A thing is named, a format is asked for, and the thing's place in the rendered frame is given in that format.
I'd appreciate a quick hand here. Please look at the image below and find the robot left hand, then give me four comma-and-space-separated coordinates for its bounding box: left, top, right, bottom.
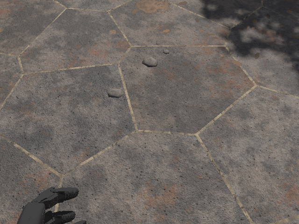
17, 187, 87, 224

